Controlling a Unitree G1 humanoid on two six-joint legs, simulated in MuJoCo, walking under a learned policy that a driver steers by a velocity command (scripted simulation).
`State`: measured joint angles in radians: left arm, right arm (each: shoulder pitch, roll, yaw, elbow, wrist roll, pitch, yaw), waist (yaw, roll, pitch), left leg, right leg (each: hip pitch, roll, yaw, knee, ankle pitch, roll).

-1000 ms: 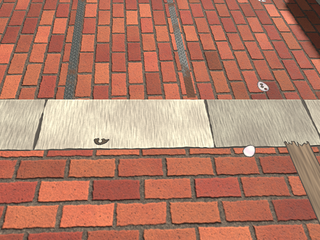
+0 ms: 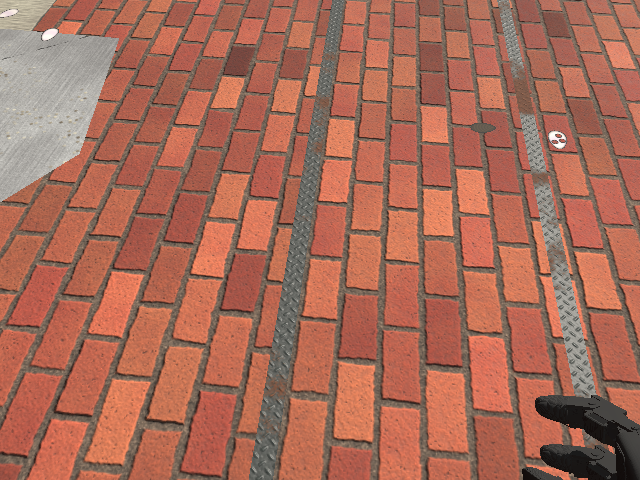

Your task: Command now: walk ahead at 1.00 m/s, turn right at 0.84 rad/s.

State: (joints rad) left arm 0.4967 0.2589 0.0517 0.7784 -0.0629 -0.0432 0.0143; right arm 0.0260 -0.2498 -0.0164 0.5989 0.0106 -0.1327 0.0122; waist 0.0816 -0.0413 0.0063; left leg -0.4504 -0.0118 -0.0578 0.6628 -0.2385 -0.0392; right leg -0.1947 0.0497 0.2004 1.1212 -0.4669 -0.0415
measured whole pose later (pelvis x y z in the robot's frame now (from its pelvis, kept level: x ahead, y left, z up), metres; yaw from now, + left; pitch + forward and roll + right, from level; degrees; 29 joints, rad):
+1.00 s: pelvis +0.92 -0.24 -0.14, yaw -13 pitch -1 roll +0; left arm 0.09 0.25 0.02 0.70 0.00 -0.15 -0.01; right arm 0.41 -0.27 -0.06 0.79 0.01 -0.08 0.04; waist -0.06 0.01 0.05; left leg -0.29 -0.18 -0.05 0.53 -0.20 0.15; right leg -0.41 0.02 0.13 1.24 -0.33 -0.06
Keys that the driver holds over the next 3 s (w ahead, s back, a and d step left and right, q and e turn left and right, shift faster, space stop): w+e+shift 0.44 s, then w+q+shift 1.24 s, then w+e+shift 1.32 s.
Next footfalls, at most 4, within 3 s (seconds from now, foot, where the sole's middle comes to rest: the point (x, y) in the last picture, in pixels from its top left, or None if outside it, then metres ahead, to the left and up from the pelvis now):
0.44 right None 0.52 -0.17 -0.90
0.84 left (443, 322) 1.00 -0.23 -0.90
1.26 right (518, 224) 1.39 -0.49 -0.90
1.72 left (409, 145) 1.74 -0.15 -0.90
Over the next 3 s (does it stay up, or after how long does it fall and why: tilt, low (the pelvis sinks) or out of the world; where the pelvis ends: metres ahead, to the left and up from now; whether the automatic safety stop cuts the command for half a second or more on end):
stays up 2.70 -0.06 -0.15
